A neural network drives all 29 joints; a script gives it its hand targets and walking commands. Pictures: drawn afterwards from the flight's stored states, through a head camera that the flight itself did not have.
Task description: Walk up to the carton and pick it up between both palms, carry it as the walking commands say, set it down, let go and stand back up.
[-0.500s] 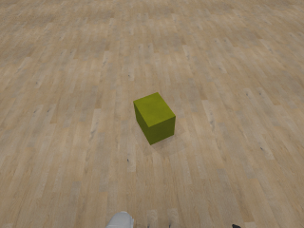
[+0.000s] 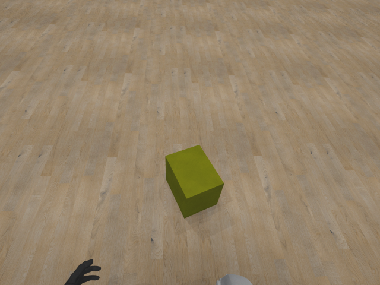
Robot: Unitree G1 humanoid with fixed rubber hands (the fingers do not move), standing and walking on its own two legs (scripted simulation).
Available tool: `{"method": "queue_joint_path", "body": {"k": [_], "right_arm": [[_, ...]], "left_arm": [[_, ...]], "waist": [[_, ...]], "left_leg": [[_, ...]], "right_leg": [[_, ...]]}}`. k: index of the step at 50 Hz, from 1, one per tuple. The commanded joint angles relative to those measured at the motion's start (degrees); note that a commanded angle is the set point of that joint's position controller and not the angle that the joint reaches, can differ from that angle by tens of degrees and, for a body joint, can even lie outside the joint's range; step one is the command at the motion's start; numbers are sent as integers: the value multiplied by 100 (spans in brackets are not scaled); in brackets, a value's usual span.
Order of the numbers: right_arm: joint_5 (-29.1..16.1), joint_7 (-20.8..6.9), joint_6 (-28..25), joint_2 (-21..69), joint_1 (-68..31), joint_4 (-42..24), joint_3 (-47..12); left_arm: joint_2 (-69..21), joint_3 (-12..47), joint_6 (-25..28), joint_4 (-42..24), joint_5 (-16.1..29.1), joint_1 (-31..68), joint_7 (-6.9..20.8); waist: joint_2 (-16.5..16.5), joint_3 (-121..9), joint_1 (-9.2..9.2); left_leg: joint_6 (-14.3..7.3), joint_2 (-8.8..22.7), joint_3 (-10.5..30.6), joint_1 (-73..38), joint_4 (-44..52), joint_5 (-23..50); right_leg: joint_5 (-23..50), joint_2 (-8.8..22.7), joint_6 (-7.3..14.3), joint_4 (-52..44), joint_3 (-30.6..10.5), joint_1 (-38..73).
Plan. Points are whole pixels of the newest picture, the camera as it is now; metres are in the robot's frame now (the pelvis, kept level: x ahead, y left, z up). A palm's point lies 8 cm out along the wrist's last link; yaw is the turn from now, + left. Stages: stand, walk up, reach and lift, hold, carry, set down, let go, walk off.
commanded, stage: walk up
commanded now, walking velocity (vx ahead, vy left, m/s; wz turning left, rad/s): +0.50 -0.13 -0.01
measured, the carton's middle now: (192, 180) +0.74 -0.02 -0.65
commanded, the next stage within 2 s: none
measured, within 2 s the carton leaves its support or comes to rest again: neither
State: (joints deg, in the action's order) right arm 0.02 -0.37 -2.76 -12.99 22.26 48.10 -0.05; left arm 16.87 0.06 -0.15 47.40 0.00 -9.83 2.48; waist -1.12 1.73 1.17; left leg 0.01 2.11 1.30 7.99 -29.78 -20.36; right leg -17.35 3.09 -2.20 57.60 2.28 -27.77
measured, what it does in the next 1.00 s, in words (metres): walks ahead: right foot, then left foot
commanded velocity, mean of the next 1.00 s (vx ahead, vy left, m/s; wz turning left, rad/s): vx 0.27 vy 0.04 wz -0.01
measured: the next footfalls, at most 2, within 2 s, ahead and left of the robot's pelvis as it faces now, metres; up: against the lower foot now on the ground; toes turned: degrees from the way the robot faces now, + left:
right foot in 0.14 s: +0.19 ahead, -0.16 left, +0.00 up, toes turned -3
left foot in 0.68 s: +0.30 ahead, +0.15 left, +0.00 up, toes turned +1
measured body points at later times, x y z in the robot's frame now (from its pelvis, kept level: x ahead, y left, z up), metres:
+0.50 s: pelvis +0.18 -0.04 +0.00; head +0.19 -0.06 +0.45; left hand +0.17 +0.24 -0.11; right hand +0.25 -0.27 -0.15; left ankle +0.19 +0.14 -0.66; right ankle +0.15 -0.15 -0.74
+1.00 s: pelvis +0.27 +0.05 +0.00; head +0.28 +0.08 +0.45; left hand +0.33 +0.31 -0.14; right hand +0.35 -0.20 -0.12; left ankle +0.27 +0.15 -0.74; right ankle +0.24 -0.11 -0.69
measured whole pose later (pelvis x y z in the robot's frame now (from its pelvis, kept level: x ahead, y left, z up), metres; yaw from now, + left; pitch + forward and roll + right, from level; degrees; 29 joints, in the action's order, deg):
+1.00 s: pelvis +0.27 +0.05 +0.00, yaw +2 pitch -1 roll -3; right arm 0.0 1.0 -0.7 -12.6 17.2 48.6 -0.1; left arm 16.5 0.1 -2.6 47.6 0.0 -15.0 0.8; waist -1.4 1.4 1.1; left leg -1.3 1.2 1.2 14.2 -31.0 -16.1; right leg -22.2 2.8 -4.0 50.0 2.8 -19.4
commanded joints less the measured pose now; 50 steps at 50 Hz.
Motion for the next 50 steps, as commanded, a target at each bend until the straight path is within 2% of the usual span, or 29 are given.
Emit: {"method": "queue_joint_path", "body": {"k": [1,3,4,5,6,7,8,9,10,11,12,14,17,20,25,28,31,32,33,34,36,37,38,39,44,46,47,48,50], "right_arm": [[173,78,-79,-1242,576,-34,527],[168,66,-62,-1317,282,-116,553],[124,68,-38,-1222,168,-58,495],[67,52,-14,-1123,138,-58,441],[81,44,-71,-1008,100,-144,403],[83,32,-128,-727,178,-283,318],[41,59,-87,-668,101,-331,282],[96,49,-19,-737,-207,-353,360],[113,20,22,-703,-395,-340,361],[127,5,104,-722,-230,-176,345],[147,-32,184,-728,-241,-183,373],[175,-73,283,-687,-134,-144,376],[209,-118,391,-596,-331,-179,337],[216,-161,477,-558,-716,-280,291],[187,-255,482,-515,-1311,-421,207],[145,-263,392,-434,-1195,-345,139],[122,-160,190,-389,-348,-66,159],[142,-73,0,-763,343,148,307],[219,4,-58,-1533,809,197,513],[192,5,19,-1707,1025,231,524],[124,28,97,-1428,386,25,454],[136,50,103,-1317,160,-32,414],[151,112,108,-1309,322,1,442],[145,143,96,-1277,320,39,431],[172,169,70,-1151,272,5,426],[166,194,55,-1103,335,-7,423],[48,213,30,-922,-211,-179,313],[46,193,96,-841,-356,-137,227],[45,183,152,-832,-148,-80,216]], "left_arm": [[107,-233,70,-588,-112,1112,119],[90,-179,180,-552,-97,861,82],[53,-166,266,-408,-126,387,42],[195,-230,343,-78,-163,-400,-22],[629,-386,409,256,-206,-1294,-80],[1291,-620,434,464,-237,-2081,-155],[1608,-625,364,544,-167,-2466,-180],[1429,-543,320,582,-155,-2256,-195],[1113,-469,328,467,-161,-1853,-203],[998,-475,337,335,-173,-1642,-230],[883,-462,336,264,-141,-1586,-288],[777,-408,350,184,-97,-1581,-313],[702,-384,349,241,-113,-1866,-308],[720,-397,302,177,-139,-1961,-345],[796,-467,174,10,-196,-1664,-363],[873,-532,139,-38,-196,-1474,-351],[795,-599,99,-90,-127,-1015,-295],[418,-464,95,-113,-98,-1117,-247],[62,-316,86,-234,-129,-1374,-201],[131,-318,0,-269,-162,-1384,-204],[334,-381,-86,-283,-187,-1119,-164],[387,-380,-137,-131,-167,-1099,-139],[443,-433,-210,-49,-131,-1007,-99],[400,-414,-254,-31,-121,-1020,-86],[347,-360,-290,-17,-88,-561,-88],[299,-355,-289,-57,-74,-328,-97],[172,-351,-318,-75,0,-340,-200],[65,-237,-267,-183,-36,-246,-238],[22,-233,-257,-190,-2,-195,-277]], "waist": [[1187,627,-692],[1458,421,-527],[1559,95,-315],[1178,-477,-48],[469,-1264,299],[-1330,-1762,557],[-1925,-1690,572],[-1393,-1231,437],[-870,-673,316],[-171,-537,226],[87,-363,116],[-316,-450,47],[-839,-672,103],[-1051,-415,206],[-819,386,270],[-839,169,195],[-884,-651,-308],[-244,-1131,-514],[1857,-1350,-640],[1583,-1144,-520],[1241,-179,-407],[991,23,-356],[739,204,-313],[889,199,-271],[1083,187,-301],[1048,68,-349],[1169,158,-190],[1623,-82,-224],[1520,-428,-318]], "left_leg": [[-969,1446,1394,-586,1823,1656],[-874,1289,987,-467,1461,2225],[-729,886,610,-262,996,2109],[-554,410,275,-69,49,2357],[-357,255,160,592,-1121,2230],[-63,-240,-125,2063,-2673,376],[-32,-347,60,2549,-3388,-1392],[-38,-164,305,2580,-3883,-1317],[8,2,339,2657,-3990,-867],[26,125,342,2860,-3888,-547],[110,195,392,2878,-3898,-304],[187,183,231,2568,-3768,-81],[248,69,-105,2447,-3584,259],[349,120,-262,2690,-3198,434],[480,271,-357,2699,-1910,499],[460,190,-426,2113,-855,298],[244,-92,-849,601,667,1064],[110,344,-331,-682,803,1218],[-166,1774,1971,-1490,1019,2165],[-489,2176,2995,-1242,1418,1793],[-664,1795,2580,-328,1798,103],[-502,1731,2509,-235,1855,75],[-140,1720,2547,-86,1854,699],[-77,1666,2351,-29,1795,974],[-361,1604,1939,-49,1754,1624],[-479,1564,1732,-297,1529,2527],[-527,1285,988,103,939,5292],[-683,805,422,25,774,6065],[-720,779,604,-372,634,6176]], "right_leg": [[-6,129,-137,-1588,69,-816],[-26,-1,-79,-2327,272,-37],[306,-74,-64,-2913,370,841],[877,-249,-60,-3295,593,1929],[1093,202,121,-3107,-26,3221],[1372,1765,512,-3332,-2095,4357],[1493,2492,827,-3884,-3290,4434],[1303,2359,1005,-3995,-3203,3913],[1438,2134,966,-4006,-2840,3232],[2157,2193,767,-3892,-2680,3189],[3092,2076,634,-3738,-2332,2984],[4410,1809,523,-3442,-1654,2736],[4877,1625,525,-3385,-1276,2697],[4178,1678,701,-3679,-1131,2516],[1318,1707,927,-4432,-959,1975],[1510,1619,867,-4101,-683,2244],[1774,1169,473,-3083,-56,2322],[646,558,252,-1779,293,1611],[-1716,-206,33,-415,193,48],[-2107,-225,94,-157,-301,-238],[-1428,68,155,179,-502,-325],[-1104,63,133,188,-481,-349],[-842,80,56,300,-586,-275],[-708,130,53,306,-683,-199],[-204,60,-5,198,-481,-340],[-153,38,-53,-90,-485,-368],[-399,-2,-93,-836,-503,249],[-591,-187,-93,-1457,-197,616],[-648,-358,-142,-2058,128,850]]}}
